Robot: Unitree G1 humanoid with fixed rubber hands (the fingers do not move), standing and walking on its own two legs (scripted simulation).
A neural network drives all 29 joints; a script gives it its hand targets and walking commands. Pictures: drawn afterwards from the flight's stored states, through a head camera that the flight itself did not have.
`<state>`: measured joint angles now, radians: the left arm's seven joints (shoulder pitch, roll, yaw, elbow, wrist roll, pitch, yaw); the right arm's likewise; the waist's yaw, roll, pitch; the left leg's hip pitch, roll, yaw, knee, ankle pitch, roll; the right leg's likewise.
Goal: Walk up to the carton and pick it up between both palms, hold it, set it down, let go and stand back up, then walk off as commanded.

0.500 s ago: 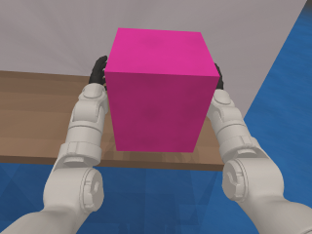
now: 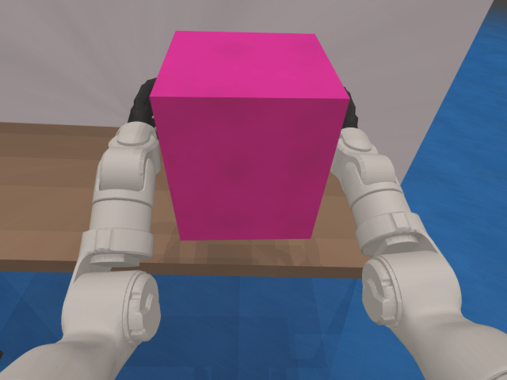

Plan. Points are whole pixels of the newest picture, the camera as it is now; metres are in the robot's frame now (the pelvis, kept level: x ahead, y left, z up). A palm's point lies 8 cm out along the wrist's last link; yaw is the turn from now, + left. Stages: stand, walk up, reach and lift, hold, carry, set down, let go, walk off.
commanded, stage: reach and lift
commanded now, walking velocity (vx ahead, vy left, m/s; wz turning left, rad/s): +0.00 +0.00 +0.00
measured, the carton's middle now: (246, 139) +0.40 -0.01 +0.21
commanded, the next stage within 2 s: hold in 0.84 s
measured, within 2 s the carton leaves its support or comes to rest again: neither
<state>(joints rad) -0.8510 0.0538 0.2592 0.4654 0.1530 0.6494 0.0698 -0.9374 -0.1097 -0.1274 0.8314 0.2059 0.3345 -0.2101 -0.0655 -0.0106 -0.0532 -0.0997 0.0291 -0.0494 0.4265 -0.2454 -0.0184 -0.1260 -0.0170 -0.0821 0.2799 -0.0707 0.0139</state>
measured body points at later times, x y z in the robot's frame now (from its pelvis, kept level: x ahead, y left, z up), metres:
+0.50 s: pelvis +0.01 +0.01 +0.00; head -0.05 +0.02 +0.44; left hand +0.41 +0.13 +0.24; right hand +0.40 -0.18 +0.24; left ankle +0.00 +0.13 -0.75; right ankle +0.06 -0.13 -0.75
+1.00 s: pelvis +0.00 +0.00 +0.00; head -0.07 +0.01 +0.44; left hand +0.40 +0.14 +0.26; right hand +0.40 -0.16 +0.27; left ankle +0.00 +0.13 -0.75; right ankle +0.06 -0.13 -0.75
